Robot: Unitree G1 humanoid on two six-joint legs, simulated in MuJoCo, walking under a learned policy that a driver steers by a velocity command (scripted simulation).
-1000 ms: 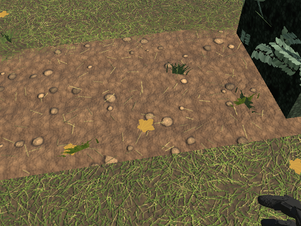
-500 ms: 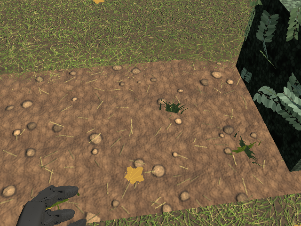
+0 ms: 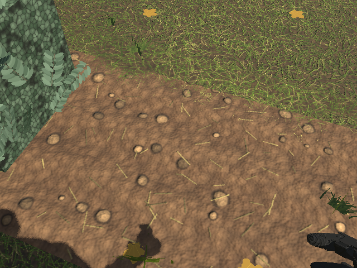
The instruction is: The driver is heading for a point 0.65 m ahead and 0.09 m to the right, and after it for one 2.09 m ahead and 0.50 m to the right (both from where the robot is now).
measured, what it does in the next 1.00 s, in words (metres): walks ahead: left foot, then right foot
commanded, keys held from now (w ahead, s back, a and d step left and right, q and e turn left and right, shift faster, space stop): w+q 0.10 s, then q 0.06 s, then e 0.44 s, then w+e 0.12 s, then e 0.28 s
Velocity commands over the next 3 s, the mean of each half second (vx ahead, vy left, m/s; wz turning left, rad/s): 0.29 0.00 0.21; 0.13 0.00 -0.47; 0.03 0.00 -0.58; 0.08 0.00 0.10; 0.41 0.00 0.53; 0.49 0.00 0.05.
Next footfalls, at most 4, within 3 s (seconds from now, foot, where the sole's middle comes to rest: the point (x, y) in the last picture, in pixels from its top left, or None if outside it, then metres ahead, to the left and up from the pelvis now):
0.02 left None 0.18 0.10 -0.76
0.48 right None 0.39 -0.08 -0.76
0.84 left None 0.37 0.15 -0.76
1.26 right None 0.35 -0.12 -0.76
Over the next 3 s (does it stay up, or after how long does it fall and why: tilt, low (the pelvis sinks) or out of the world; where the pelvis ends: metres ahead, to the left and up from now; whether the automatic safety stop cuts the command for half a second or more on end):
stays up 0.93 -0.07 0.01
